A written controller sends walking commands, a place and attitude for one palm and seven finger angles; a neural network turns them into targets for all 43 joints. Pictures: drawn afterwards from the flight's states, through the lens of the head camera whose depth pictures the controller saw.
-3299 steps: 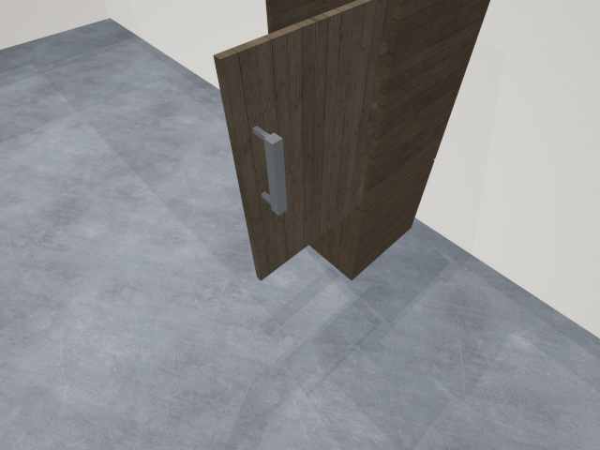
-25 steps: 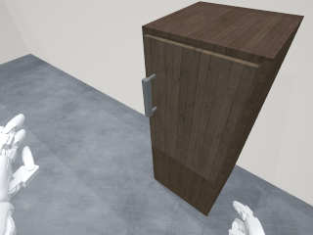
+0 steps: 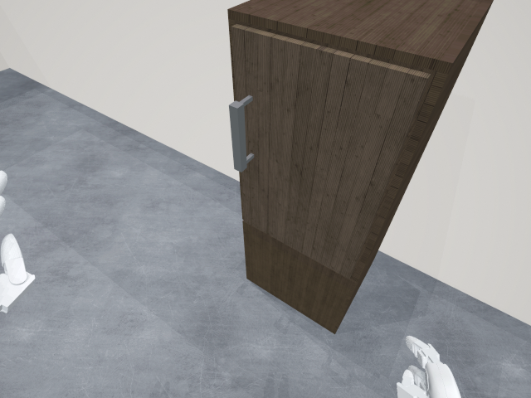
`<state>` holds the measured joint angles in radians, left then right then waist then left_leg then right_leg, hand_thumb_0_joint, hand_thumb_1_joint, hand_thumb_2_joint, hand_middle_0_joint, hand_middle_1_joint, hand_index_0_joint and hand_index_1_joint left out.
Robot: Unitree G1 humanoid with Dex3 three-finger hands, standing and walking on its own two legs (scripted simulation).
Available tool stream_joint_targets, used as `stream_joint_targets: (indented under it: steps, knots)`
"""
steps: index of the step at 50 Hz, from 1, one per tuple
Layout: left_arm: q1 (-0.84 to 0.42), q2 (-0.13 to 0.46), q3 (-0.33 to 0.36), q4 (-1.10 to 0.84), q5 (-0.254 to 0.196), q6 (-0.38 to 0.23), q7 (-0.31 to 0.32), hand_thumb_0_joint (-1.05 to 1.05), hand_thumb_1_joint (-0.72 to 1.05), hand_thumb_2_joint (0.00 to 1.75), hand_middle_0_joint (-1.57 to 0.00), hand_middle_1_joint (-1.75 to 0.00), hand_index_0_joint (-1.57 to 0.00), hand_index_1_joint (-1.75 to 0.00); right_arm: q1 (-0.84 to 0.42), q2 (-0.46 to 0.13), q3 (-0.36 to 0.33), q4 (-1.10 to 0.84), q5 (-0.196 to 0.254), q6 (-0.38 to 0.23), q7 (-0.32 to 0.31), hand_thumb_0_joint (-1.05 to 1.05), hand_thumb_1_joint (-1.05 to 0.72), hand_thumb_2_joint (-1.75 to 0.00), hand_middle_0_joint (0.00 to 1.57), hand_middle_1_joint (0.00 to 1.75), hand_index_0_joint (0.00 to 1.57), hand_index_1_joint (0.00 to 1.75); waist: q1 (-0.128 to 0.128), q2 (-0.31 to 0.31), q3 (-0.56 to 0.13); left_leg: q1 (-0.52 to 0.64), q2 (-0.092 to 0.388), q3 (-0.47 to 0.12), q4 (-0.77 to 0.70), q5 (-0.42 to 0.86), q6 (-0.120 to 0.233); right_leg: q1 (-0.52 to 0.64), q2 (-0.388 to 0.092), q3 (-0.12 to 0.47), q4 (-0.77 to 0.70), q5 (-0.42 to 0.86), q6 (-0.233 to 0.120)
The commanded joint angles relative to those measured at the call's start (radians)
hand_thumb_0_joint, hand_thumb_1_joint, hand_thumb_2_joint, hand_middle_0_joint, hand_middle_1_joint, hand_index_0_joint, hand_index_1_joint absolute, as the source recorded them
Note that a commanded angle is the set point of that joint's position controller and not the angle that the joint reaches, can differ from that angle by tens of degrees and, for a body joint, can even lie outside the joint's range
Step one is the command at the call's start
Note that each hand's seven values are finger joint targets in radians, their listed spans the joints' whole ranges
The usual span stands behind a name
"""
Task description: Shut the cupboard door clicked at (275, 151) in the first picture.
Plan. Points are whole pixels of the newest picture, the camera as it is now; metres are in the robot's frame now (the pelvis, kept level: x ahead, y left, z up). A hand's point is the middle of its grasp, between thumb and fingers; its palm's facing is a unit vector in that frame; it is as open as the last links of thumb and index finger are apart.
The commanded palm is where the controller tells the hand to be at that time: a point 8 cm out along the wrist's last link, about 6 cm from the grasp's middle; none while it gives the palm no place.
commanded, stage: step back with the hand held close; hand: left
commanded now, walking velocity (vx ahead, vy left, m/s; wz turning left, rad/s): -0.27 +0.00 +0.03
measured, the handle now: (244, 134) +0.66 +0.09 +0.04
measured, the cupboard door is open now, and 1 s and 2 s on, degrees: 0 0 0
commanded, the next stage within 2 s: stop stepping back and stand still in 0.98 s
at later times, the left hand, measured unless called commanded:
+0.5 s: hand out of the picture +0.14 +0.27 +0.18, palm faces +0.51 -0.70 -0.49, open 7.4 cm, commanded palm +0.07 +0.30 +0.19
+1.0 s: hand out of the picture +0.05 +0.28 +0.18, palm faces +0.55 -0.75 -0.38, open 7.4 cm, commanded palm +0.00 +0.29 +0.19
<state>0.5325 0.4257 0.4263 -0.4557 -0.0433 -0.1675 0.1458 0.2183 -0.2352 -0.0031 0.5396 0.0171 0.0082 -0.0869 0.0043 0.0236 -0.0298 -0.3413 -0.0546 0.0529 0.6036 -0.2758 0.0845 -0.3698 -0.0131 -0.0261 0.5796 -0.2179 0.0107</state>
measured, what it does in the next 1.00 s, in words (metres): walks backwards: right foot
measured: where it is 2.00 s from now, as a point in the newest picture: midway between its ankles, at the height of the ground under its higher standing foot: outside the picture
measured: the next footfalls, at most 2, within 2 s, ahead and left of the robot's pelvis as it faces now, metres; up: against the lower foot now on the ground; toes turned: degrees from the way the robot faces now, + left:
right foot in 1.00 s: -0.22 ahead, -0.17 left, +0.00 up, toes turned +3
left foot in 1.34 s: -0.02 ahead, +0.09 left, +0.00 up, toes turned +0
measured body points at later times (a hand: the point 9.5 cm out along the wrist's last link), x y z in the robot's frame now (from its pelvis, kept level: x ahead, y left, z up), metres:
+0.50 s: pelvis -0.06 -0.01 -0.02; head -0.05 +0.00 +0.43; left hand +0.10 +0.31 +0.20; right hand +0.10 -0.25 -0.09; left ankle +0.03 +0.07 -0.73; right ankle +0.02 -0.13 -0.73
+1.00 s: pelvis -0.13 -0.01 -0.01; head -0.11 +0.03 +0.44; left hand +0.02 +0.32 +0.19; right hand +0.08 -0.20 -0.07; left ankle +0.03 +0.08 -0.73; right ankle -0.26 -0.16 -0.72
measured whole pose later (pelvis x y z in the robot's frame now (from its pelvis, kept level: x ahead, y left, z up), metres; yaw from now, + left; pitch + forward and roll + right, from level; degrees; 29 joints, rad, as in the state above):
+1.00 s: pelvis -0.13 -0.01 -0.01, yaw +1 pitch +6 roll -3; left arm 0.49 0.41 0.48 -0.53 -0.06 -0.26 0.17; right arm 0.14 -0.15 0.02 0.63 -0.02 -0.13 -0.04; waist 0.07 -0.03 -0.06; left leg -0.60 0.09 0.16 0.47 0.01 0.05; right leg -0.15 0.03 0.02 0.49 -0.43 -0.04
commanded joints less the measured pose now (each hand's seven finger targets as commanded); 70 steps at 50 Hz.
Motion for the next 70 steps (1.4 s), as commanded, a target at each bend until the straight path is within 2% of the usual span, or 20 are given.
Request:
stream_joint_targets:
  steps: [1,7,12,18,22,30,34,37,39,46,50,52,54,56,58,60,61,63,67,70]
  knots:
    - [-0.084,0.184,0.152,-0.197,0.022,-0.084,0.022,0.0,0.9,0.9,-0.2,-0.3,-0.2,-0.3,-0.093,-0.155,-0.054,-0.16,-0.003,-0.072,-0.015,0.0,-0.9,-0.9,0.2,0.3,0.2,0.3,-0.003,0.074,-0.039,-0.466,0.212,-0.243,-0.309,-0.368,0.027,0.4,-0.008,0.094,0.098,0.091,-0.001]
    - [-0.131,0.167,0.141,-0.201,0.043,-0.108,0.028,0.0,0.9,0.9,-0.2,-0.3,-0.2,-0.3,-0.068,-0.144,-0.051,-0.156,-0.008,-0.095,-0.009,0.0,-0.9,-0.9,0.2,0.3,0.2,0.3,-0.012,0.023,-0.019,-0.549,0.183,-0.217,-0.229,-0.466,0.03,0.391,-0.037,0.151,0.087,-0.007,-0.017]
    - [-0.134,0.185,0.144,-0.245,0.035,-0.129,0.041,0.0,0.9,0.9,-0.2,-0.3,-0.2,-0.3,-0.058,-0.128,-0.044,-0.139,-0.015,-0.109,0.005,0.0,-0.9,-0.9,0.2,0.3,0.2,0.3,-0.02,-0.039,-0.013,-0.346,0.119,-0.186,-0.083,-0.352,-0.014,0.131,-0.125,0.241,-0.094,-0.199,-0.069]
    - [-0.076,0.191,0.185,-0.246,0.04,-0.157,0.048,0.0,0.9,0.9,-0.2,-0.3,-0.2,-0.3,-0.068,-0.144,-0.049,-0.131,-0.015,-0.125,-0.001,0.0,-0.9,-0.9,0.2,0.3,0.2,0.3,-0.011,0.136,-0.052,-0.542,0.245,-0.292,-0.317,-0.449,0.035,0.355,0.017,0.084,0.178,-0.005,-0.012]
    - [-0.045,0.178,0.195,-0.184,0.041,-0.159,0.03,0.0,0.9,0.9,-0.2,-0.3,-0.2,-0.3,-0.07,-0.142,-0.064,-0.133,-0.013,-0.138,0.0,0.0,-0.9,-0.9,0.2,0.3,0.2,0.3,-0.01,0.092,-0.029,-0.63,0.283,-0.3,-0.306,-0.467,0.048,0.428,0.057,0.1,0.232,0.094,-0.005]
    - [-0.095,0.209,0.157,-0.287,0.025,-0.155,0.038,0.0,0.9,0.9,-0.2,-0.3,-0.2,-0.3,-0.067,-0.101,-0.055,-0.091,-0.022,-0.135,0.026,0.0,-0.9,-0.9,0.2,0.3,0.2,0.3,-0.026,-0.129,-0.084,-0.199,0.086,-0.118,0.065,-0.226,-0.058,-0.028,-0.193,0.392,-0.177,-0.11,-0.112]
    - [-0.062,0.231,0.18,-0.303,0.021,-0.16,0.054,0.0,0.9,0.9,-0.2,-0.3,-0.2,-0.3,-0.07,-0.101,-0.055,-0.088,-0.016,-0.112,0.021,0.0,-0.9,-0.9,0.2,0.3,0.2,0.3,-0.038,-0.058,-0.101,-0.078,0.11,-0.146,-0.019,-0.207,-0.042,-0.121,-0.132,0.253,-0.172,-0.193,-0.075]
    - [-0.043,0.197,0.208,-0.294,0.03,-0.174,0.051,0.0,0.9,0.9,-0.2,-0.3,-0.2,-0.3,-0.092,-0.129,-0.063,-0.101,-0.017,-0.132,0.001,0.0,-0.9,-0.9,0.2,0.3,0.2,0.3,-0.021,0.244,-0.101,-0.419,0.341,-0.362,-0.395,-0.478,0.046,0.203,0.08,0.053,0.269,-0.079,0.001]
    - [-0.105,0.224,0.228,-0.334,0.016,-0.172,0.036,0.0,0.9,0.9,-0.2,-0.3,-0.2,-0.3,-0.106,-0.115,-0.075,-0.09,-0.027,-0.159,0.003,0.0,-0.9,-0.9,0.2,0.3,0.2,0.3,-0.01,0.202,-0.14,-0.397,0.423,-0.377,-0.445,-0.383,0.055,0.236,0.114,0.052,0.46,-0.189,0.006]
    - [-0.108,0.123,0.078,-0.284,-0.019,-0.15,0.015,0.0,0.9,0.9,-0.2,-0.3,-0.2,-0.3,-0.108,-0.097,-0.052,-0.029,-0.03,-0.19,0.027,0.0,-0.9,-0.9,0.2,0.3,0.2,0.3,0.001,0.189,-0.126,-0.02,0.359,-0.19,-0.406,-0.184,-0.07,0.116,0.069,0.009,-0.059,-0.262,-0.024]
    - [-0.232,0.214,0.116,-0.321,-0.006,-0.177,0.031,0.0,0.9,0.9,-0.2,-0.3,-0.2,-0.3,-0.117,-0.07,-0.042,-0.002,-0.036,-0.175,0.023,0.0,-0.9,-0.9,0.2,0.3,0.2,0.3,-0.002,-0.018,-0.208,0.238,0.211,0.006,-0.075,0.14,-0.156,-0.075,-0.119,0.239,-0.28,-0.037,-0.113]
    - [-0.267,0.18,0.069,-0.315,0.002,-0.172,0.026,0.0,0.9,0.9,-0.2,-0.3,-0.2,-0.3,-0.12,-0.053,-0.054,0.006,-0.02,-0.185,0.014,0.0,-0.9,-0.9,0.2,0.3,0.2,0.3,-0.028,-0.109,-0.262,0.331,0.15,0.042,-0.046,0.294,-0.14,-0.084,-0.101,0.144,-0.209,0.207,-0.064]
    - [-0.203,0.258,0.158,-0.32,-0.01,-0.152,0.01,0.0,0.9,0.9,-0.2,-0.3,-0.2,-0.3,-0.15,-0.07,-0.061,-0.033,-0.003,-0.176,0.0,0.0,-0.9,-0.9,0.2,0.3,0.2,0.3,-0.032,-0.026,-0.237,0.384,0.173,0.022,-0.074,0.389,-0.105,-0.121,-0.028,0.064,-0.157,0.186,-0.006]
    - [-0.04,0.261,0.209,-0.28,-0.025,-0.138,-0.006,0.0,0.9,0.9,-0.2,-0.3,-0.2,-0.3,-0.164,-0.086,-0.06,-0.083,-0.012,-0.166,0.004,0.0,-0.9,-0.9,0.2,0.3,0.2,0.3,-0.005,0.188,-0.196,0.259,0.211,-0.034,-0.246,0.036,-0.106,-0.058,0.05,-0.02,-0.131,-0.215,-0.024]
    - [0.069,0.247,0.231,-0.279,-0.045,-0.121,-0.009,0.0,0.9,0.9,-0.2,-0.3,-0.2,-0.3,-0.156,-0.091,-0.049,-0.123,-0.017,-0.14,0.01,0.0,-0.9,-0.9,0.2,0.3,0.2,0.3,-0.004,0.287,-0.139,0.018,0.199,-0.075,-0.388,-0.368,-0.189,0.077,0.123,-0.092,-0.106,-0.423,-0.072]
    - [0.141,0.273,0.257,-0.275,-0.051,-0.11,-0.004,0.0,0.9,0.9,-0.2,-0.3,-0.2,-0.3,-0.118,-0.081,-0.048,-0.125,-0.018,-0.121,0.009,0.0,-0.9,-0.9,0.2,0.3,0.2,0.3,-0.005,0.131,-0.105,0.037,0.104,0.039,-0.151,-0.297,-0.199,-0.025,0.05,-0.036,-0.222,-0.487,-0.124]
    - [0.166,0.314,0.296,-0.286,-0.06,-0.11,0.002,0.0,0.9,0.9,-0.2,-0.3,-0.2,-0.3,-0.086,-0.077,-0.054,-0.113,-0.019,-0.121,0.01,0.0,-0.9,-0.9,0.2,0.3,0.2,0.3,-0.019,-0.052,-0.129,0.176,0.063,0.06,0.101,-0.126,-0.179,-0.208,-0.082,0.125,-0.326,-0.546,-0.165]
    - [0.088,0.26,0.223,-0.31,-0.046,-0.093,0.014,0.0,0.9,0.9,-0.2,-0.3,-0.2,-0.3,-0.029,-0.071,-0.047,-0.066,-0.029,-0.107,0.01,0.0,-0.9,-0.9,0.2,0.3,0.2,0.3,-0.035,-0.237,-0.037,0.127,0.091,-0.074,0.394,-0.03,-0.138,-0.357,-0.256,0.287,-0.373,-0.543,-0.23]
    - [-0.319,0.161,0.053,-0.2,0.006,-0.062,0.044,0.0,0.9,0.9,-0.2,-0.3,-0.2,-0.3,-0.03,-0.129,-0.039,-0.021,-0.012,-0.168,-0.026,0.0,-0.9,-0.9,0.2,0.3,0.2,0.3,-0.076,0.119,0.126,0.025,0.171,-0.199,-0.164,-0.083,-0.09,-0.134,-0.007,-0.013,-0.04,-0.302,-0.025]
    - [-0.309,0.173,0.078,-0.248,0.007,-0.079,0.048,0.0,0.9,0.9,-0.2,-0.3,-0.2,-0.3,-0.067,-0.137,-0.044,-0.036,-0.015,-0.203,-0.02,0.0,-0.9,-0.9,0.2,0.3,0.2,0.3,-0.029,0.373,0.001,-0.083,0.298,-0.466,-0.589,-0.663,-0.159,0.078,0.136,-0.012,0.266,-0.362,-0.01]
